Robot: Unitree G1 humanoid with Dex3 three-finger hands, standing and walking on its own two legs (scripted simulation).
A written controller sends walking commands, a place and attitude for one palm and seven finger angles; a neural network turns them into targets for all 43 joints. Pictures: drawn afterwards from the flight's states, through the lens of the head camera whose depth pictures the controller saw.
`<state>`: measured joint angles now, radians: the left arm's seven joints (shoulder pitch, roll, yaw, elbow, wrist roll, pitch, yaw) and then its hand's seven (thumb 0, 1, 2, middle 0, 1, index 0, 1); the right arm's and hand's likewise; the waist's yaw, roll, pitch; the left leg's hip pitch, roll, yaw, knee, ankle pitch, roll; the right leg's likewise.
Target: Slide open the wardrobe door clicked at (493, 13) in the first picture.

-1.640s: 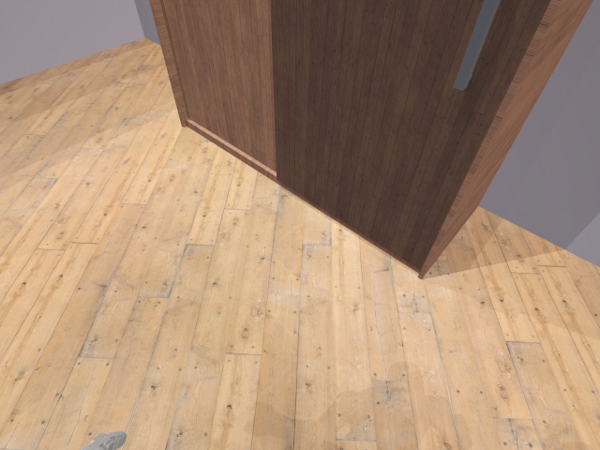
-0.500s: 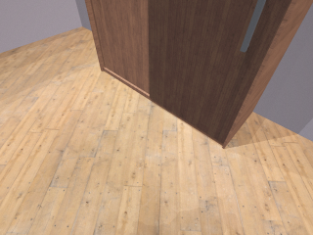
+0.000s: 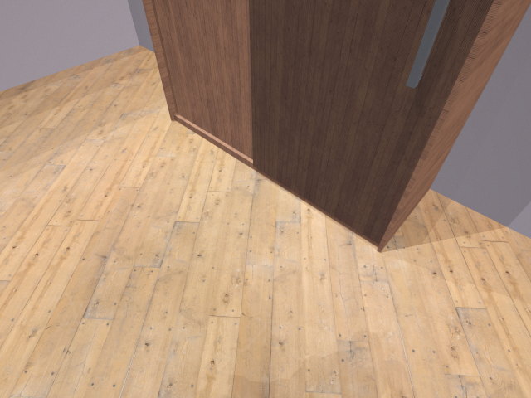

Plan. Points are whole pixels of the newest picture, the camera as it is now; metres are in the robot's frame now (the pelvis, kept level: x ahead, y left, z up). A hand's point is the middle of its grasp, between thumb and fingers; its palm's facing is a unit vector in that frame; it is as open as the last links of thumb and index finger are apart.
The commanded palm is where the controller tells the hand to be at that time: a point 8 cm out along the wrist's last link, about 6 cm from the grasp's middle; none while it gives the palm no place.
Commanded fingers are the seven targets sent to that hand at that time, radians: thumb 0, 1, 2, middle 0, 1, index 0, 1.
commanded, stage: walk to a spot facing it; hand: right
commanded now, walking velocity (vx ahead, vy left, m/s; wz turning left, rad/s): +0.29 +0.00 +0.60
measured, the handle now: (430, 39) +0.94 -0.40 +0.15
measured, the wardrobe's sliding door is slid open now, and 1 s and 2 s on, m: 0.00 0.00 0.00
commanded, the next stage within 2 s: none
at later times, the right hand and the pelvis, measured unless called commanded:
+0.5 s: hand out of the picture +0.11 -0.14 -0.17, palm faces -0.17 +0.97 -0.17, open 7.3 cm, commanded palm none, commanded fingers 0.00 -0.90 -0.90 0.20 0.30 0.20 0.30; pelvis +0.12 +0.04 +0.00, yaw +15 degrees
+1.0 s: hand (329, 233) +0.53 -0.14 -0.17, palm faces -0.47 +0.86 -0.20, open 7.4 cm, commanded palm none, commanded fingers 0.00 -0.90 -0.90 0.20 0.30 0.20 0.30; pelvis +0.34 +0.00 +0.00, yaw +32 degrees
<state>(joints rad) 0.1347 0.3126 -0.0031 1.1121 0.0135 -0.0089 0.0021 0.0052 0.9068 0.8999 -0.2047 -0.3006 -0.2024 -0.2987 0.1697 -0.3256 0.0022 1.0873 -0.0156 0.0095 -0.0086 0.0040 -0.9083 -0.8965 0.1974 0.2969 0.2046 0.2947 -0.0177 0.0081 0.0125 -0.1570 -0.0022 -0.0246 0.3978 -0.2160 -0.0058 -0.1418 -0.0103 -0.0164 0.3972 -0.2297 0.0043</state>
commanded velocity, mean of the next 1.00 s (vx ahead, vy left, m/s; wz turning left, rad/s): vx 0.26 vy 0.00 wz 0.57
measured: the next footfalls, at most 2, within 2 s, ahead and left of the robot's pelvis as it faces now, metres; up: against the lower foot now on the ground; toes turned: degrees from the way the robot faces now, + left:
right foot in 0.68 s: +0.38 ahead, -0.06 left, +0.00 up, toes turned +14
left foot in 1.26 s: +0.43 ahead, +0.19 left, +0.00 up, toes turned +48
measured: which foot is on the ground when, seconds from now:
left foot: down 0.00-0.68, up 0.70-1.00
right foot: down 0.00-0.26, up 0.28-0.66, down 0.68-1.00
